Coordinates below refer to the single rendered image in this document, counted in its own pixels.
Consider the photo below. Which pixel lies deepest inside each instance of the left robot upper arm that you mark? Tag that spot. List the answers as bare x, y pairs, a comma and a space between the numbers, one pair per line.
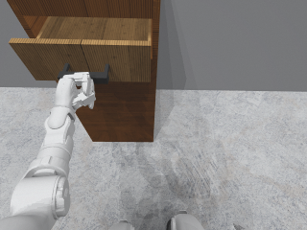
38, 202

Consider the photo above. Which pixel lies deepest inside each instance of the drawer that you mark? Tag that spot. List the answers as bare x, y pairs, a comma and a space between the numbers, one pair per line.
88, 44

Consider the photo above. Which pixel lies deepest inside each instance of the handle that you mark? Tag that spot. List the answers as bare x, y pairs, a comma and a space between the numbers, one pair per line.
97, 77

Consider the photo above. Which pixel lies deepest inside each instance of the left robot hand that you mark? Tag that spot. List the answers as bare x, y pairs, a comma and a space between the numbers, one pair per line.
67, 91

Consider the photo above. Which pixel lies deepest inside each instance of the robot right thigh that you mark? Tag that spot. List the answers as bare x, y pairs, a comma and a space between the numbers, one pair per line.
185, 222

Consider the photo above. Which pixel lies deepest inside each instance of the left robot forearm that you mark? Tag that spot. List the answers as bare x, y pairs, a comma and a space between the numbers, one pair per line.
56, 150

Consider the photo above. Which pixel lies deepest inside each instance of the robot right shin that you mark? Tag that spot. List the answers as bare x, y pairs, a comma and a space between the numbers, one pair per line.
182, 212

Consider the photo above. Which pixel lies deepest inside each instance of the cabinet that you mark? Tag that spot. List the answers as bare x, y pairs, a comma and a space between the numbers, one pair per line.
123, 110

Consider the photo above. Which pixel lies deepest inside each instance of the right robot hand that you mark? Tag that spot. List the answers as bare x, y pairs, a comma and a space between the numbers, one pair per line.
240, 226

